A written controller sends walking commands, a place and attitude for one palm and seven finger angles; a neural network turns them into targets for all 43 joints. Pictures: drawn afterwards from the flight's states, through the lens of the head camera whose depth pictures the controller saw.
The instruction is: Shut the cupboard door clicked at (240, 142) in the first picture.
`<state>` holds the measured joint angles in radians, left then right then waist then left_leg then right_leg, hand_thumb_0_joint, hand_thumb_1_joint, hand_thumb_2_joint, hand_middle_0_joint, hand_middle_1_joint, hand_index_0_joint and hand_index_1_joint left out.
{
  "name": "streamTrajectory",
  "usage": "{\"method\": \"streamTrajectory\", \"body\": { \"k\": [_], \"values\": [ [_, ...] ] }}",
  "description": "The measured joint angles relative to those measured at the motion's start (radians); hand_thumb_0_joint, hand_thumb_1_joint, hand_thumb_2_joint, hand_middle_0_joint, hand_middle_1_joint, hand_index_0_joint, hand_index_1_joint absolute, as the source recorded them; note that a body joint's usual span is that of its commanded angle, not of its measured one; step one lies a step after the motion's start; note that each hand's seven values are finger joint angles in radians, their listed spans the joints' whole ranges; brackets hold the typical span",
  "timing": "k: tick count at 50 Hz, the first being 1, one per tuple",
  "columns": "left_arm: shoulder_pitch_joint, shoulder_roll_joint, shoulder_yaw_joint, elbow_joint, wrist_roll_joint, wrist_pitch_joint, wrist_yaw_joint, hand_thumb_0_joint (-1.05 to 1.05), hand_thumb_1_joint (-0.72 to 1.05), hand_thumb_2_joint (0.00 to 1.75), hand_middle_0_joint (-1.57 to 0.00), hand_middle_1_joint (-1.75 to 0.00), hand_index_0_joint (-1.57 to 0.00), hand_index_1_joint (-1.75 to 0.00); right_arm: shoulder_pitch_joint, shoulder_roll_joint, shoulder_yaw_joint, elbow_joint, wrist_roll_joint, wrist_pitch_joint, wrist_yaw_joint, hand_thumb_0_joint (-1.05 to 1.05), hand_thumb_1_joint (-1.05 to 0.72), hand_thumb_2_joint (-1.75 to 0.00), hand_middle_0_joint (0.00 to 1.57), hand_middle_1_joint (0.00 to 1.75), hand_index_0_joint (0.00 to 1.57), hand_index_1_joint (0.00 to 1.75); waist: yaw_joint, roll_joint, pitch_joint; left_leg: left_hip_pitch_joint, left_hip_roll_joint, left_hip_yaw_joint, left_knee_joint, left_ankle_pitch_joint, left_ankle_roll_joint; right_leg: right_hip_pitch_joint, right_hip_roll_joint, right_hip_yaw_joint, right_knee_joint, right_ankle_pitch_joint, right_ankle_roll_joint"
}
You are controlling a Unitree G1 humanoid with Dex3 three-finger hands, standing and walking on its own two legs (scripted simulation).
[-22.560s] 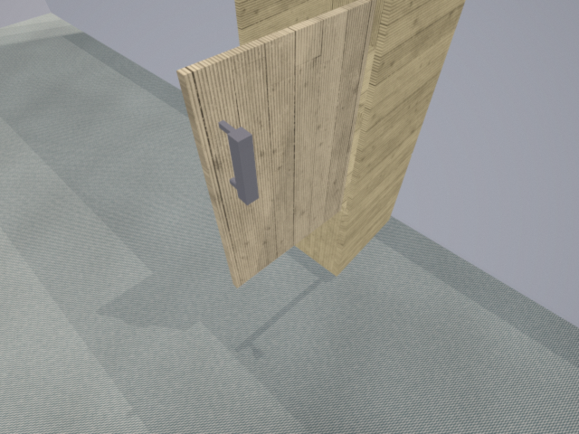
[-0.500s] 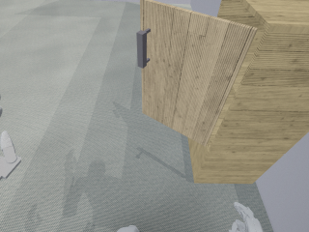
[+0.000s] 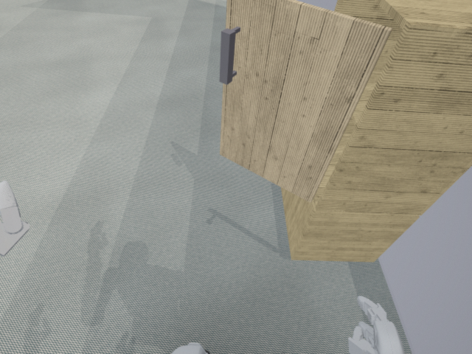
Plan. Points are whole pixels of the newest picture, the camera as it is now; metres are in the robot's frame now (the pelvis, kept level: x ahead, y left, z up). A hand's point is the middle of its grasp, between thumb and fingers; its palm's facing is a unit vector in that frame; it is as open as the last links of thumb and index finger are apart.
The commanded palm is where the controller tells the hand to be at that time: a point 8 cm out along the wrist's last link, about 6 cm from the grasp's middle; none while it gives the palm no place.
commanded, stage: stop stepping back and stand still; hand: left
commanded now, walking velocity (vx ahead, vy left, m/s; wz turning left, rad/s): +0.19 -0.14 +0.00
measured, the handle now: (231, 55) +0.83 +0.08 +0.10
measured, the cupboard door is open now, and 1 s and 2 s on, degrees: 56 56 56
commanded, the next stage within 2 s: let the arm hang, fingers relaxed in 1.06 s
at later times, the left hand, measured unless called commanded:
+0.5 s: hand out of the picture +0.16 +0.30 +0.19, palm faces +0.40 -0.84 -0.37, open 7.4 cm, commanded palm +0.10 +0.32 +0.19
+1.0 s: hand out of the picture +0.14 +0.33 +0.18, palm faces +0.34 -0.82 -0.46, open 7.4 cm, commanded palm +0.08 +0.37 +0.19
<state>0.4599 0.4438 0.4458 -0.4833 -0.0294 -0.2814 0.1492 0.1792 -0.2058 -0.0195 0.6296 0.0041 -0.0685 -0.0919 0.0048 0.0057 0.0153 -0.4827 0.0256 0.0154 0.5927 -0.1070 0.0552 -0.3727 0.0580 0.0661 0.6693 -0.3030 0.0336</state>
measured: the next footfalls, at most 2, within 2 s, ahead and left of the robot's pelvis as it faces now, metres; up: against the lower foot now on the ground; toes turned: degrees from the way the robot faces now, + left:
right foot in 0.14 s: -0.05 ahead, -0.12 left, +0.00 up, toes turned -1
right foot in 0.92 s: -0.10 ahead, -0.02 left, +0.00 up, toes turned -6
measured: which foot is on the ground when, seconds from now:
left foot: down 0.00-1.00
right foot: up 0.00-0.12, down 0.14-0.72, up 0.74-0.90, down 0.92-1.00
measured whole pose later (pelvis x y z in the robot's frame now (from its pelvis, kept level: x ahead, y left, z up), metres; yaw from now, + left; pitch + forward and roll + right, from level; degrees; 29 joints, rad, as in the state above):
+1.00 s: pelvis -0.08 +0.09 +0.01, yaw -5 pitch +0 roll -3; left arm 0.57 0.43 0.41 -0.51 -0.04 -0.18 0.16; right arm 0.23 -0.17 0.03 0.63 -0.01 -0.08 -0.06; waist -0.01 0.01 0.00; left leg -0.36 -0.04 0.07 0.44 -0.09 0.05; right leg -0.14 0.05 -0.03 0.43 -0.27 -0.02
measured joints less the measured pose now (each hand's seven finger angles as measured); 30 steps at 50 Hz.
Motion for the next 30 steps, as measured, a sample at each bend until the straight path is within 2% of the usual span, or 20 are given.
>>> {"method": "streamTrajectory", "body": {
  "k": [3, 5, 7, 9, 11, 13, 14, 17, 19, 20, 22, 26, 28, 30],
  "values": [
    [0.004, 0.007, 0.025, 0.013, -0.012, 0.02, -0.01, 0.01, 0.89, 0.9, -0.22, -0.3, -0.21, -0.3, 0.01, 0.021, 0.002, -0.018, 0.0, -0.016, 0.015, 0.02, -0.9, -0.9, 0.2, 0.3, 0.2, 0.3, -0.014, 0.02, -0.005, -0.012, 0.029, -0.004, -0.042, 0.02, 0.002, 0.027, 0.033, -0.043, 0.094, -0.094, -0.022],
    [0.047, 0.007, 0.031, -0.017, -0.028, 0.034, -0.009, 0.01, 0.89, 0.9, -0.21, -0.3, -0.21, -0.3, 0.028, 0.035, 0.013, -0.031, 0.003, -0.025, 0.026, 0.02, -0.9, -0.9, 0.2, 0.3, 0.2, 0.3, -0.011, 0.012, -0.024, -0.018, 0.036, 0.009, -0.078, 0.024, -0.01, 0.1, 0.03, -0.077, 0.009, -0.139, -0.037],
    [0.096, 0.012, 0.036, -0.065, -0.036, 0.046, -0.005, 0.01, 0.89, 0.9, -0.21, -0.3, -0.2, -0.3, 0.042, 0.048, 0.028, -0.049, 0.001, -0.03, 0.034, 0.02, -0.9, -0.9, 0.2, 0.3, 0.2, 0.3, 0.003, -0.027, -0.04, -0.035, 0.021, 0.044, -0.092, -0.004, -0.028, 0.183, 0.006, -0.074, -0.146, -0.159, -0.059],
    [0.106, -0.009, 0.013, -0.091, -0.035, 0.052, -0.005, 0.01, 0.89, 0.9, -0.21, -0.3, -0.2, -0.3, 0.032, 0.037, 0.032, -0.042, -0.01, -0.033, 0.036, 0.01, -0.9, -0.9, 0.2, 0.3, 0.2, 0.3, 0.019, -0.019, -0.019, -0.047, 0.025, 0.05, -0.06, -0.063, -0.054, 0.187, 0.006, -0.061, -0.19, -0.025, -0.062],
    [0.097, -0.022, -0.027, -0.092, -0.035, 0.067, -0.001, 0.01, 0.89, 0.9, -0.21, -0.3, -0.21, -0.3, 0.039, 0.024, 0.032, -0.015, -0.009, -0.026, 0.03, 0.01, -0.9, -0.9, 0.21, 0.3, 0.2, 0.3, 0.023, -0.007, -0.014, -0.044, 0.012, 0.027, -0.007, -0.14, -0.071, 0.193, 0.006, -0.057, -0.172, -0.01, -0.052],
    [0.093, -0.031, -0.051, -0.08, -0.032, 0.089, 0.006, 0.01, 0.89, 0.9, -0.21, -0.3, -0.21, -0.3, 0.061, 0.014, 0.032, 0.012, -0.006, -0.01, 0.021, 0.01, -0.9, -0.9, 0.21, 0.3, 0.2, 0.3, 0.024, -0.007, -0.039, -0.011, -0.003, 0.008, 0.06, -0.17, -0.074, 0.199, 0.0, -0.047, -0.154, -0.03, -0.046],
    [0.09, -0.035, -0.056, -0.068, -0.03, 0.096, 0.011, 0.01, 0.89, 0.9, -0.22, -0.3, -0.21, -0.3, 0.076, 0.007, 0.032, 0.022, -0.005, -0.004, 0.015, 0.01, -0.9, -0.9, 0.21, 0.3, 0.2, 0.3, 0.018, -0.004, -0.058, 0.023, -0.005, 0.0, 0.064, -0.179, -0.071, 0.202, -0.001, -0.046, -0.147, -0.04, -0.039],
    [0.034, -0.038, -0.051, -0.005, -0.023, 0.105, 0.021, 0.01, 0.89, 0.9, -0.22, -0.3, -0.21, -0.3, 0.094, -0.004, 0.025, 0.05, 0.003, 0.0, -0.002, 0.02, -0.9, -0.9, 0.21, 0.3, 0.2, 0.3, -0.009, -0.012, -0.064, 0.06, -0.024, 0.005, 0.027, -0.065, -0.017, 0.216, -0.021, -0.053, -0.12, -0.059, -0.019],
    [0.013, -0.035, -0.027, 0.031, -0.023, 0.113, 0.024, 0.01, 0.89, 0.9, -0.22, -0.3, -0.21, -0.3, 0.092, 0.002, 0.027, 0.061, 0.002, -0.005, -0.008, 0.02, -0.9, -0.9, 0.2, 0.3, 0.2, 0.3, -0.021, -0.026, -0.061, 0.084, -0.034, 0.022, -0.008, -0.04, 0.007, 0.205, -0.027, -0.038, -0.082, -0.115, -0.032],
    [0.009, -0.033, -0.017, 0.043, -0.024, 0.118, 0.025, 0.01, 0.89, 0.9, -0.22, -0.3, -0.21, -0.3, 0.092, 0.009, 0.028, 0.059, 0.0, -0.009, -0.008, 0.02, -0.9, -0.9, 0.2, 0.3, 0.2, 0.3, -0.025, -0.03, -0.06, 0.096, -0.034, 0.027, -0.038, -0.03, 0.005, 0.193, -0.021, -0.036, -0.061, -0.135, -0.038],
    [0.013, -0.032, -0.008, 0.048, -0.026, 0.127, 0.024, 0.01, 0.89, 0.9, -0.21, -0.3, -0.21, -0.3, 0.097, 0.023, 0.03, 0.045, -0.005, -0.019, -0.001, 0.02, -0.9, -0.9, 0.2, 0.3, 0.2, 0.3, -0.032, -0.029, -0.057, 0.12, -0.03, 0.033, -0.108, -0.01, -0.008, 0.181, -0.001, -0.053, -0.056, -0.146, -0.048],
    [0.076, -0.015, -0.013, -0.018, -0.021, 0.127, 0.017, 0.01, 0.89, 0.9, -0.21, -0.3, -0.2, -0.3, 0.106, 0.038, 0.042, -0.008, -0.01, -0.027, 0.02, 0.02, -0.9, -0.9, 0.2, 0.3, 0.2, 0.3, -0.035, -0.042, -0.053, 0.12, -0.04, 0.059, -0.174, -0.05, -0.038, 0.216, 0.012, -0.092, -0.22, -0.103, -0.073],
    [0.095, -0.009, -0.026, -0.049, -0.018, 0.119, 0.008, 0.01, 0.89, 0.9, -0.21, -0.3, -0.2, -0.3, 0.093, 0.029, 0.038, -0.02, -0.017, -0.02, 0.025, 0.02, -0.9, -0.9, 0.2, 0.3, 0.2, 0.3, -0.034, -0.026, -0.035, 0.089, -0.037, 0.061, -0.127, -0.106, -0.054, 0.205, 0.011, -0.093, -0.238, 0.0, -0.083],
    [0.113, 0.001, -0.034, -0.068, -0.019, 0.109, 0.006, 0.01, 0.89, 0.9, -0.21, -0.3, -0.2, -0.3, 0.083, 0.018, 0.032, -0.01, -0.016, -0.005, 0.027, 0.02, -0.9, -0.9, 0.2, 0.3, 0.2, 0.3, -0.023, -0.016, -0.03, 0.056, -0.039, 0.044, -0.027, -0.164, -0.07, 0.191, 0.007, -0.094, -0.218, 0.049, -0.09]
  ]
}}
